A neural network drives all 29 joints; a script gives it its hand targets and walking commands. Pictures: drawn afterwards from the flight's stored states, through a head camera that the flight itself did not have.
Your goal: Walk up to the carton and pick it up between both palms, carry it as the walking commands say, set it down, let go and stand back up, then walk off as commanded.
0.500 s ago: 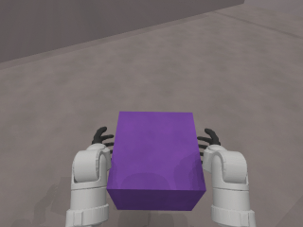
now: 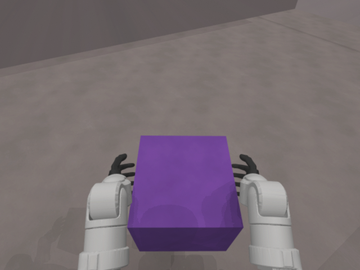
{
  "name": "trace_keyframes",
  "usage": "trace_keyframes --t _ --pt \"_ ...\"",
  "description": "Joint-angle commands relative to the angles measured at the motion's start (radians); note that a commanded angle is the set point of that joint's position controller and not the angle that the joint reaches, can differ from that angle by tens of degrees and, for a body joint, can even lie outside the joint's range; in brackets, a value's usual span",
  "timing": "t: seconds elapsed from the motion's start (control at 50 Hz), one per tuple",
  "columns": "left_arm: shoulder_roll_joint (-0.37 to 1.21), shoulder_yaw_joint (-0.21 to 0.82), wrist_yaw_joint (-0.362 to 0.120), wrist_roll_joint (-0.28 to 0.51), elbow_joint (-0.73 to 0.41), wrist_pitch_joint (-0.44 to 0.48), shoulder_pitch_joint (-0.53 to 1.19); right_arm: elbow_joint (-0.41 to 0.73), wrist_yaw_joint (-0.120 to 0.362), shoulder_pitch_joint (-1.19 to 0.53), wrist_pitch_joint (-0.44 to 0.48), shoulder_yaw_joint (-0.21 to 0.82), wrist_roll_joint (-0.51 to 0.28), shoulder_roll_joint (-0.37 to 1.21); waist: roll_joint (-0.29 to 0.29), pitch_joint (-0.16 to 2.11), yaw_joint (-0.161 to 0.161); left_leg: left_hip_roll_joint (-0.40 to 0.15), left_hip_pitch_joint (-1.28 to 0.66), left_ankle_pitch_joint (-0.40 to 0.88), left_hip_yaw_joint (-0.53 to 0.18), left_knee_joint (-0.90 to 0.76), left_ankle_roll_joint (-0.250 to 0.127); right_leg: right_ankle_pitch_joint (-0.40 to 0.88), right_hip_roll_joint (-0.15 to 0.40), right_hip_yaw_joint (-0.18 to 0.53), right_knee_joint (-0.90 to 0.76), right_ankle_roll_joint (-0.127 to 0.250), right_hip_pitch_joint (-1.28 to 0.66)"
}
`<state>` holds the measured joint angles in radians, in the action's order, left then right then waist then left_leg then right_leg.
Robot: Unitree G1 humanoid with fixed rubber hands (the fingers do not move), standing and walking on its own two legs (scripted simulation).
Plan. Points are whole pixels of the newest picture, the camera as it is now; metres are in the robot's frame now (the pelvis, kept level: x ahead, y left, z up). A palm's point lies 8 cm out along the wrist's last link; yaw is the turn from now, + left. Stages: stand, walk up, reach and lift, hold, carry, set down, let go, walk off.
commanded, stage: carry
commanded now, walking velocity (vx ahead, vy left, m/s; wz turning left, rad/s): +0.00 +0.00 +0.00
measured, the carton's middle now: (183, 193) +0.31 +0.01 +0.00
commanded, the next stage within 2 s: none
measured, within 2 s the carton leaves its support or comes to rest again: neither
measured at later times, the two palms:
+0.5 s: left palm (124, 195) +0.27 +0.14 +0.06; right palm (261, 201) +0.26 -0.16 +0.05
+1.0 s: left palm (115, 195) +0.27 +0.16 +0.05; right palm (250, 194) +0.27 -0.14 +0.05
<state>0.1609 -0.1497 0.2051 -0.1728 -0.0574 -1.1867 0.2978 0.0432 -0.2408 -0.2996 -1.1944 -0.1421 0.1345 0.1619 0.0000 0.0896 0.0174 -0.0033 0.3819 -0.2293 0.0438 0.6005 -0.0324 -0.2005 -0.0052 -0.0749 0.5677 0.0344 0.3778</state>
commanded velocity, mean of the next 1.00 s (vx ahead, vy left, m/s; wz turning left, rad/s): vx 0.00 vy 0.00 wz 0.00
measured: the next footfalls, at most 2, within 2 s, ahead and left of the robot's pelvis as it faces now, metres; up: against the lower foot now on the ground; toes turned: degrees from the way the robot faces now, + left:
none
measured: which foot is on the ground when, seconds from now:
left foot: down 0.00-1.00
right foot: down 0.00-1.00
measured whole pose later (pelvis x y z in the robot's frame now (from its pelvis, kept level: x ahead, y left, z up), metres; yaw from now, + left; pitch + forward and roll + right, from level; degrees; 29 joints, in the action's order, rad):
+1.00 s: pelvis +0.00 +0.01 +0.00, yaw +0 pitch +2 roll -1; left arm 0.14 -0.13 0.09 -0.20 0.01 -0.96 0.17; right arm -0.03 -0.09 -0.19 -0.96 -0.13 0.18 0.14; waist -0.01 0.12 0.00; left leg 0.00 0.41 -0.23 0.05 0.61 -0.04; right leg -0.20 0.00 -0.07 0.58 0.03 0.41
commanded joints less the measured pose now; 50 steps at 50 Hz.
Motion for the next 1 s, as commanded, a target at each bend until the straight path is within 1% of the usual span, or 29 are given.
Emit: trace_keyframes --t 0.0,0.02,0.08,0.14,0.2,0.22,0.24,0.28,0.32,0.36,0.38,0.4,0.46,0.48,0.5,0.58,0.6,0.62,0.64,0.66,0.68,0.7,0.74,0.76,0.8,0.86,0.94,0.96,0.98 --pt "1.054 0.637 -0.391 0.474 -0.137 0.054 0.650 0.165 0.432 -0.649 0.069 0.597 -0.403 1.006 0.058 0.276 -0.019 -0.134 -0.022 -0.177 -0.169 -0.226 -0.049 -0.138 0.090 0.102 -0.099 0.024 -0.103" --pt "1.027 0.551 -0.393 0.406 0.004 0.081 0.580 0.077 0.437 -0.647 0.097 0.540 -0.353 0.967 0.025 0.276 -0.016 -0.138 -0.035 -0.169 -0.164 -0.227 -0.046 -0.120 0.088 0.101 -0.103 0.020 -0.094" --pt "1.061 0.640 -0.389 0.479 -0.165 0.085 0.630 0.225 0.431 -0.675 0.098 0.619 -0.423 1.002 0.059 0.315 -0.021 -0.149 -0.032 -0.147 -0.175 -0.231 -0.045 -0.082 0.085 0.089 -0.068 0.011 -0.119" --pt "1.019 0.577 -0.384 0.425 -0.062 0.097 0.548 0.100 0.426 -0.583 0.110 0.562 -0.374 0.972 0.044 0.356 -0.019 -0.142 -0.052 -0.136 -0.164 -0.215 -0.047 -0.093 0.086 0.092 -0.080 0.020 -0.140" --pt "1.027 0.617 -0.384 0.450 -0.146 0.113 0.579 0.222 0.426 -0.649 0.129 0.620 -0.408 0.974 0.021 0.349 -0.022 -0.132 -0.044 -0.111 -0.155 -0.186 -0.047 -0.100 0.104 0.120 -0.094 0.026 -0.119" --pt "1.009 0.544 -0.390 0.392 -0.021 0.132 0.548 0.100 0.425 -0.619 0.147 0.547 -0.345 0.955 0.003 0.354 -0.024 -0.122 -0.044 -0.144 -0.142 -0.172 -0.044 -0.151 0.113 0.140 -0.121 0.030 -0.107" --pt "0.987 0.534 -0.389 0.376 -0.001 0.148 0.503 0.069 0.425 -0.570 0.160 0.540 -0.334 0.946 -0.027 0.340 -0.027 -0.117 -0.049 -0.127 -0.143 -0.174 -0.044 -0.175 0.121 0.139 -0.132 0.033 -0.105" --pt "0.993 0.595 -0.383 0.413 -0.134 0.164 0.555 0.170 0.428 -0.582 0.168 0.603 -0.375 0.959 -0.010 0.335 -0.027 -0.117 -0.038 -0.130 -0.131 -0.169 -0.036 -0.178 0.128 0.137 -0.127 0.028 -0.097" --pt "0.973 0.558 -0.380 0.362 -0.081 0.187 0.495 0.136 0.428 -0.578 0.194 0.578 -0.351 0.944 0.018 0.352 -0.026 -0.114 -0.049 -0.127 -0.138 -0.163 -0.039 -0.162 0.128 0.137 -0.126 0.029 -0.105" --pt "0.967 0.566 -0.376 0.356 -0.095 0.196 0.469 0.175 0.429 -0.589 0.200 0.603 -0.359 0.939 -0.010 0.356 -0.026 -0.122 -0.030 -0.176 -0.152 -0.177 -0.047 -0.196 0.125 0.140 -0.118 0.029 -0.097" --pt "0.955 0.572 -0.371 0.354 -0.116 0.200 0.455 0.191 0.427 -0.569 0.205 0.614 -0.361 0.924 0.021 0.338 -0.026 -0.113 -0.032 -0.141 -0.133 -0.160 -0.039 -0.177 0.133 0.152 -0.126 0.032 -0.084" --pt "0.967 0.628 -0.369 0.402 -0.222 0.190 0.486 0.273 0.422 -0.579 0.195 0.668 -0.403 0.950 -0.001 0.361 -0.028 -0.111 -0.032 -0.123 -0.135 -0.132 -0.041 -0.184 0.148 0.164 -0.143 0.039 -0.110" --pt "0.919 0.562 -0.365 0.332 -0.116 0.209 0.421 0.179 0.420 -0.545 0.210 0.618 -0.346 0.907 -0.019 0.375 -0.028 -0.106 -0.053 -0.070 -0.128 -0.109 -0.044 -0.152 0.153 0.172 -0.137 0.037 -0.103" --pt "0.924 0.623 -0.363 0.379 -0.218 0.203 0.445 0.252 0.419 -0.527 0.205 0.662 -0.383 0.914 0.000 0.372 -0.027 -0.102 -0.046 -0.047 -0.124 -0.105 -0.040 -0.125 0.158 0.173 -0.136 0.040 -0.119" --pt "0.905 0.575 -0.362 0.336 -0.153 0.218 0.424 0.172 0.419 -0.501 0.217 0.615 -0.343 0.904 -0.022 0.369 -0.027 -0.102 -0.058 -0.031 -0.120 -0.106 -0.040 -0.126 0.156 0.170 -0.125 0.039 -0.106" --pt "0.902 0.628 -0.364 0.380 -0.253 0.208 0.418 0.289 0.410 -0.496 0.211 0.673 -0.370 0.896 -0.028 0.375 -0.027 -0.096 -0.065 -0.014 -0.113 -0.081 -0.041 -0.124 0.166 0.190 -0.148 0.044 -0.095" --pt "0.881 0.571 -0.361 0.334 -0.155 0.216 0.370 0.199 0.409 -0.468 0.218 0.628 -0.334 0.875 -0.022 0.387 -0.026 -0.093 -0.074 -0.006 -0.116 -0.076 -0.042 -0.120 0.162 0.191 -0.135 0.043 -0.101" --pt "0.896 0.591 -0.362 0.341 -0.165 0.220 0.377 0.239 0.407 -0.505 0.228 0.629 -0.338 0.875 -0.013 0.390 -0.024 -0.096 -0.080 0.008 -0.119 -0.080 -0.042 -0.096 0.159 0.183 -0.123 0.043 -0.097" --pt "0.898 0.657 -0.357 0.398 -0.297 0.211 0.425 0.331 0.405 -0.503 0.217 0.686 -0.385 0.894 -0.010 0.397 -0.024 -0.105 -0.088 0.023 -0.124 -0.086 -0.044 -0.069 0.149 0.166 -0.112 0.038 -0.097" --pt "0.891 0.668 -0.360 0.399 -0.294 0.196 0.395 0.344 0.403 -0.491 0.206 0.692 -0.384 0.876 0.008 0.396 -0.023 -0.105 -0.088 0.039 -0.122 -0.084 -0.039 -0.046 0.144 0.162 -0.108 0.039 -0.104" --pt "0.876 0.605 -0.357 0.348 -0.193 0.195 0.382 0.226 0.404 -0.468 0.202 0.627 -0.338 0.866 0.001 0.396 -0.023 -0.118 -0.073 0.065 -0.132 -0.087 -0.042 -0.035 0.146 0.153 -0.097 0.039 -0.120" --pt "0.872 0.619 -0.353 0.358 -0.218 0.189 0.369 0.246 0.403 -0.437 0.196 0.624 -0.336 0.849 0.037 0.384 -0.020 -0.117 -0.080 0.055 -0.137 -0.106 -0.043 -0.049 0.139 0.151 -0.088 0.042 -0.103" --pt "0.846 0.577 -0.358 0.327 -0.163 0.207 0.359 0.184 0.407 -0.426 0.212 0.593 -0.304 0.833 0.021 0.373 -0.022 -0.117 -0.082 0.052 -0.126 -0.087 -0.043 -0.052 0.147 0.164 -0.105 0.042 -0.093" --pt "0.868 0.622 -0.361 0.363 -0.212 0.202 0.384 0.242 0.407 -0.451 0.209 0.632 -0.335 0.851 -0.011 0.345 -0.022 -0.118 -0.060 0.036 -0.127 -0.101 -0.042 -0.071 0.145 0.160 -0.114 0.039 -0.088" --pt "0.841 0.550 -0.363 0.307 -0.107 0.220 0.372 0.134 0.410 -0.440 0.228 0.562 -0.277 0.820 0.028 0.336 -0.022 -0.115 -0.048 0.003 -0.131 -0.113 -0.041 -0.090 0.151 0.168 -0.118 0.040 -0.091" --pt "0.853 0.536 -0.369 0.302 -0.079 0.262 0.385 0.115 0.409 -0.448 0.271 0.552 -0.261 0.832 -0.034 0.323 -0.026 -0.106 -0.061 0.030 -0.107 -0.096 -0.035 -0.067 0.156 0.170 -0.135 0.030 -0.086" --pt "0.879 0.586 -0.362 0.330 -0.148 0.298 0.438 0.159 0.407 -0.483 0.307 0.574 -0.289 0.854 0.040 0.297 -0.024 -0.132 -0.043 -0.049 -0.149 -0.165 -0.037 -0.109 0.121 0.116 -0.088 0.019 -0.065" --pt "0.872 0.557 -0.360 0.303 -0.076 0.300 0.393 0.100 0.408 -0.451 0.309 0.552 -0.272 0.841 0.053 0.304 -0.020 -0.134 -0.050 -0.048 -0.159 -0.179 -0.042 -0.084 0.113 0.113 -0.082 0.022 -0.088" --pt "0.870 0.576 -0.358 0.310 -0.104 0.299 0.402 0.132 0.405 -0.459 0.312 0.566 -0.276 0.845 0.043 0.310 -0.021 -0.146 -0.030 -0.065 -0.172 -0.192 -0.045 -0.082 0.109 0.101 -0.066 0.019 -0.107"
